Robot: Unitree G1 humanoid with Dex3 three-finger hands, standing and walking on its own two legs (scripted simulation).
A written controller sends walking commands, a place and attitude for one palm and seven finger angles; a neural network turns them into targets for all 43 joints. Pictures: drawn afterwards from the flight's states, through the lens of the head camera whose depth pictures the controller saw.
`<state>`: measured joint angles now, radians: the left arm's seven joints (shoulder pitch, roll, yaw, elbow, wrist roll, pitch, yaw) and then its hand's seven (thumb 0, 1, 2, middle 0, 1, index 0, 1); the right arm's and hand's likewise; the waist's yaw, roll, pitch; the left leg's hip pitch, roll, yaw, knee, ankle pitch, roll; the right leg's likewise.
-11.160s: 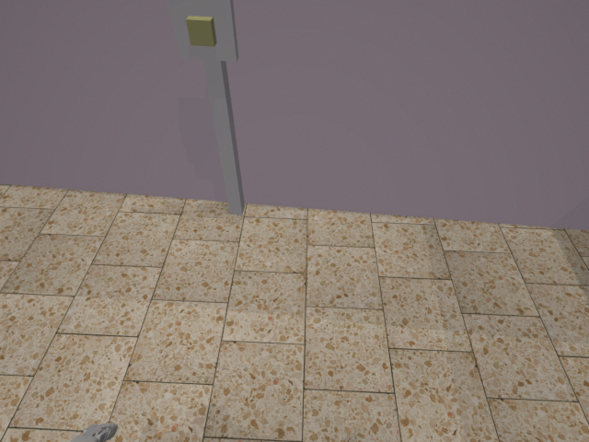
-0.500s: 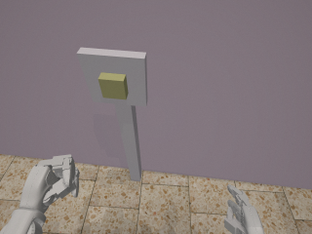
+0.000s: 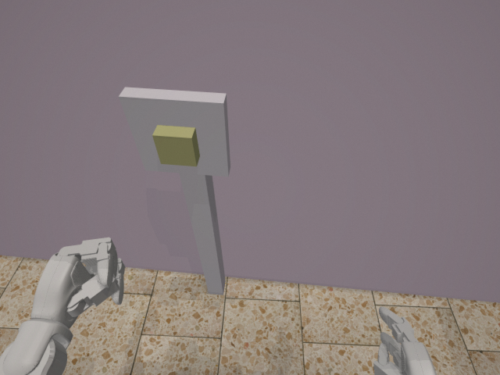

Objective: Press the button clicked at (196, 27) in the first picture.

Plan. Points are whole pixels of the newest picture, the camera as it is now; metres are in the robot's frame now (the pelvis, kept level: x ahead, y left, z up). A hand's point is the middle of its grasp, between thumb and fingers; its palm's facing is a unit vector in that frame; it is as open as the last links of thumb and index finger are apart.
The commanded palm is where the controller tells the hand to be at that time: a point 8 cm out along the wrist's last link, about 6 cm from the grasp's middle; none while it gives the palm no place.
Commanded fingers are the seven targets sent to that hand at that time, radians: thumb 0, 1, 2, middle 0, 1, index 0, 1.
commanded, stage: raise the hand and make a fist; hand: left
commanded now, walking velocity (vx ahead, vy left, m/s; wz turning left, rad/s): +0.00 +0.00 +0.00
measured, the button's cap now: (178, 145) +0.49 +0.17 +0.10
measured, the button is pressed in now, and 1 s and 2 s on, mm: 0 0 0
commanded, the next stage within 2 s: aim a knuckle at the button in 0.08 s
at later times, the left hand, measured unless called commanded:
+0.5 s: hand (140, 258) +0.27 +0.18 +0.07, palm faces -0.06 -1.00 -0.05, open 3.1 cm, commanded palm +0.25 +0.24 +0.08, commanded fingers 0.00 0.90 0.90 -1.30 -1.50 -1.30 -1.50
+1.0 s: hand (164, 221) +0.34 +0.16 +0.06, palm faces -0.06 -1.00 -0.03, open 3.1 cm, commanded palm +0.32 +0.22 +0.07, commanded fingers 0.00 0.90 0.90 -1.30 -1.50 -1.30 -1.50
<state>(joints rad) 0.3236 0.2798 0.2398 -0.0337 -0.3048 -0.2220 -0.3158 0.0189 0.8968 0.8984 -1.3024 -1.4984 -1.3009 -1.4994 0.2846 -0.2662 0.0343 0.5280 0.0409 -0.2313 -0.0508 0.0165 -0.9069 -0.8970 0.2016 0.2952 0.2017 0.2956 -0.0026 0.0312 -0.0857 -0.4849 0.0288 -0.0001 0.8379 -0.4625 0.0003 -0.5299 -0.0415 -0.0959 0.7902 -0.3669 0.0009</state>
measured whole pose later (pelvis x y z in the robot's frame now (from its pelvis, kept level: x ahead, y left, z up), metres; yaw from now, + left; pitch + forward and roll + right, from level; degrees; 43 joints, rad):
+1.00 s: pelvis +0.00 -0.01 +0.00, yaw -1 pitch +9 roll +0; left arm -0.17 0.26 0.20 0.41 -0.23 -0.28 -0.25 0.02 0.90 0.90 -1.30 -1.50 -1.30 -1.50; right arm 0.28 -0.26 0.03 0.58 0.03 -0.13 -0.04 0.01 -0.91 -0.90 0.20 0.30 0.20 0.30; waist -0.03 0.02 -0.07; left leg -0.54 0.03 0.02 0.83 -0.45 -0.01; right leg -0.61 -0.04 -0.07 0.81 -0.36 -0.01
